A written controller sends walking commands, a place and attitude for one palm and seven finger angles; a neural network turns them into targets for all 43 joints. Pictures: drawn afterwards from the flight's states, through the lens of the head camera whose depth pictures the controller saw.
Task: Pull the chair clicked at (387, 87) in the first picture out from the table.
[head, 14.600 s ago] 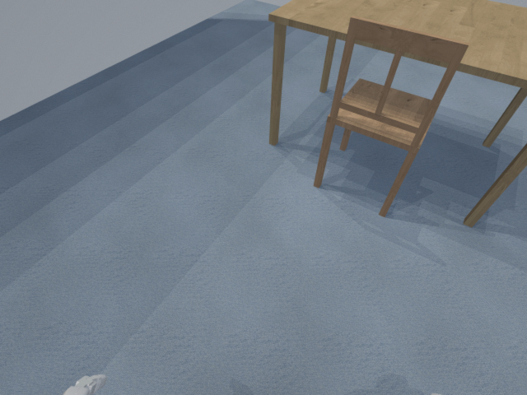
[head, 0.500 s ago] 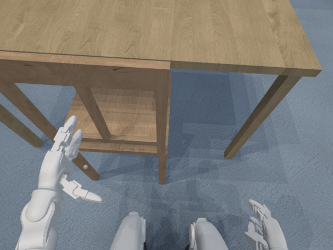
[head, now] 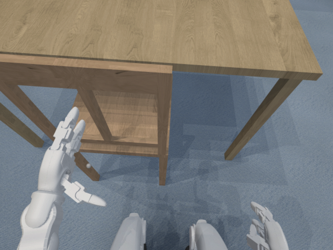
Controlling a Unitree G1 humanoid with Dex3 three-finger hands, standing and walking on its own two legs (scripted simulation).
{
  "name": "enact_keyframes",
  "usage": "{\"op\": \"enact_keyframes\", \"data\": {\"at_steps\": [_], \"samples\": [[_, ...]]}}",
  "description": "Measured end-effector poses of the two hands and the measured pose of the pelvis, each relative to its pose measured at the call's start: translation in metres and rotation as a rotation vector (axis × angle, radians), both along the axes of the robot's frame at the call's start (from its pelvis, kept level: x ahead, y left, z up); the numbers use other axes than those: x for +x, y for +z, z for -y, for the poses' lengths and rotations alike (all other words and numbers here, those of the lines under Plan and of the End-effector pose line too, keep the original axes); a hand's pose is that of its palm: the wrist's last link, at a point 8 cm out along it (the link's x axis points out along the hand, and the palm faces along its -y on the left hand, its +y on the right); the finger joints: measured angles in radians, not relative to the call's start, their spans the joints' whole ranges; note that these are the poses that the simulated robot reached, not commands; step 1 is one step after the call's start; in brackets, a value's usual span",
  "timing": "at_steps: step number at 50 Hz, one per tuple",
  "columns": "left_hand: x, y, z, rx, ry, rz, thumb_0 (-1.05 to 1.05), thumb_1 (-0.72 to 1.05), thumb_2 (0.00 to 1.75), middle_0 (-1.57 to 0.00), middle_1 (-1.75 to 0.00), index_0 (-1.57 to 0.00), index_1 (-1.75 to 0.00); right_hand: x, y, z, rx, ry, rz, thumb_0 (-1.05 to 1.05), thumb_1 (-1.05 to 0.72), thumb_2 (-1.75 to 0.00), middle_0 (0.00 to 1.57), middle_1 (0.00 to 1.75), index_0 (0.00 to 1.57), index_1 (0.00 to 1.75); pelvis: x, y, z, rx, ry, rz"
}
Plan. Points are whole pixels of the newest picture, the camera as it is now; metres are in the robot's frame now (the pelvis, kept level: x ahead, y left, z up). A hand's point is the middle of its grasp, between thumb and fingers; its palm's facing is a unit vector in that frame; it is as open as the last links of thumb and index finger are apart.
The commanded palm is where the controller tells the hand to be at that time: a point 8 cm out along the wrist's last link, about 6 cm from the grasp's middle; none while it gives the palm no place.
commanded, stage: aim the fingers beside a spindle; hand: left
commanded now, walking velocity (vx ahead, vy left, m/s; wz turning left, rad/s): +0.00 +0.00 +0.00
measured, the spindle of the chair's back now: (98, 117) +0.44 +0.20 -0.01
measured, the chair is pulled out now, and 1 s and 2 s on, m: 0.00 0.00 0.00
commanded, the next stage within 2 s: push the fingers through the gap in 1.38 s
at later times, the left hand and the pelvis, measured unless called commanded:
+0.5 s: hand (87, 168) +0.30 +0.20 +0.00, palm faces -0.02 -1.00 -0.03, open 16.9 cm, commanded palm +0.28 +0.24 +0.03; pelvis +0.00 +0.00 -0.01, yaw +0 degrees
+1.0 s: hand (86, 167) +0.28 +0.18 +0.05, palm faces -0.07 -0.99 -0.08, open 16.9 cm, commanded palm +0.27 +0.25 +0.03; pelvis +0.00 +0.00 +0.00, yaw +0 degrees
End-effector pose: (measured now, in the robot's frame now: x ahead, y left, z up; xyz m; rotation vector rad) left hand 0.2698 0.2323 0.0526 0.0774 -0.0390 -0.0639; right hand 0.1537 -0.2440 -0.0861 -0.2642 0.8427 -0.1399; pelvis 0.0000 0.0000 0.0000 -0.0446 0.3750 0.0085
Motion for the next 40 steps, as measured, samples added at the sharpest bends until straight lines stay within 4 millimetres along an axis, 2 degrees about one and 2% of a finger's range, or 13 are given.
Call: {"op": "enact_keyframes", "data": {"at_steps": [3, 6, 9, 11, 14, 16, 18, 22, 26, 30, 34, 36, 40], "samples": [[0.006, -0.003, -0.013, 0.013, 0.046, -0.011, -0.02, -0.50, 0.30, -0.06, -0.08, -0.06, -0.08, 0.001, -0.003, -0.002, 0.013, 0.009, -0.006, 0.01, -0.90, -0.89, 0.20, 0.30, 0.20, 0.30, 0.000, -0.001, 0.001, 0.001, 0.003, -0.005], [0.009, -0.030, -0.023, -0.015, 0.072, -0.123, -0.01, -0.50, 0.30, -0.06, -0.08, -0.06, -0.08, 0.002, -0.006, -0.001, 0.018, 0.011, -0.011, 0.01, -0.90, -0.89, 0.20, 0.30, 0.20, 0.30, -0.001, -0.004, 0.001, 0.001, 0.004, -0.013], [0.004, -0.050, -0.016, -0.049, 0.037, -0.204, -0.01, -0.50, 0.30, -0.05, -0.08, -0.06, -0.08, 0.002, -0.007, 0.001, 0.006, 0.002, -0.008, 0.01, -0.90, -0.89, 0.20, 0.30, 0.20, 0.30, -0.002, -0.006, 0.001, -0.002, 0.003, -0.017], [0.000, -0.045, -0.004, -0.056, -0.003, -0.185, -0.02, -0.50, 0.30, -0.05, -0.08, -0.06, -0.08, 0.002, -0.005, 0.002, -0.005, -0.004, -0.004, 0.01, -0.90, -0.89, 0.20, 0.30, 0.20, 0.30, -0.001, -0.006, 0.000, -0.004, 0.001, -0.014], [-0.004, -0.018, 0.007, -0.038, -0.037, -0.074, -0.02, -0.50, 0.30, -0.05, -0.08, -0.06, -0.08, 0.002, -0.001, 0.001, -0.011, -0.004, 0.000, 0.01, -0.90, -0.89, 0.20, 0.30, 0.20, 0.30, 0.001, -0.002, -0.001, -0.002, -0.001, -0.006], [-0.001, -0.002, 0.005, -0.011, -0.024, -0.004, -0.02, -0.50, 0.30, -0.06, -0.08, -0.06, -0.08, 0.003, 0.001, -0.001, -0.006, 0.001, 0.000, 0.01, -0.90, -0.89, 0.20, 0.30, 0.20, 0.30, 0.002, 0.000, -0.001, -0.001, 0.001, -0.003], [0.004, 0.002, -0.005, 0.013, 0.013, 0.019, -0.02, -0.50, 0.30, -0.06, -0.08, -0.06, -0.08, 0.003, -0.001, -0.002, 0.002, 0.009, -0.004, 0.01, -0.90, -0.89, 0.20, 0.30, 0.20, 0.30, 0.002, 0.000, 0.000, -0.001, 0.003, -0.005], [0.014, -0.028, -0.024, -0.011, 0.080, -0.104, -0.01, -0.50, 0.30, -0.06, -0.08, -0.06, -0.08, 0.005, -0.006, -0.002, 0.016, 0.014, -0.013, 0.01, -0.90, -0.89, 0.20, 0.30, 0.20, 0.30, -0.001, -0.005, 0.001, 0.000, 0.005, -0.015], [0.005, -0.051, -0.014, -0.050, 0.029, -0.213, -0.02, -0.50, 0.30, -0.05, -0.08, -0.06, -0.08, 0.004, -0.006, 0.000, 0.007, 0.000, -0.009, 0.01, -0.90, -0.89, 0.20, 0.30, 0.20, 0.30, -0.001, -0.006, 0.000, -0.004, 0.003, -0.019], [-0.003, -0.021, 0.011, -0.048, -0.047, -0.097, -0.02, -0.50, 0.30, -0.05, -0.08, -0.06, -0.08, 0.003, -0.001, -0.001, -0.006, -0.004, -0.001, 0.01, -0.90, -0.89, 0.20, 0.30, 0.20, 0.30, 0.002, -0.001, -0.002, -0.003, 0.000, -0.008], [0.006, 0.002, 0.002, 0.007, -0.003, 0.020, -0.02, -0.50, 0.30, -0.06, -0.08, -0.06, -0.08, 0.003, -0.001, -0.003, 0.002, 0.007, -0.006, 0.01, -0.90, -0.89, 0.20, 0.30, 0.20, 0.30, 0.002, 0.001, -0.001, 0.000, 0.002, -0.005], [0.014, -0.007, -0.011, 0.012, 0.049, -0.007, -0.01, -0.50, 0.30, -0.06, -0.08, -0.07, -0.08, 0.004, -0.004, -0.003, 0.010, 0.012, -0.014, 0.01, -0.90, -0.89, 0.20, 0.30, 0.20, 0.30, 0.001, -0.002, 0.000, 0.001, 0.003, -0.009], [0.015, -0.045, -0.028, -0.027, 0.089, -0.174, -0.01, -0.50, 0.30, -0.06, -0.08, -0.06, -0.08, 0.003, -0.009, -0.001, 0.015, 0.005, -0.026, 0.01, -0.90, -0.89, 0.20, 0.30, 0.20, 0.30, -0.001, -0.006, 0.001, -0.001, 0.002, -0.020]]}}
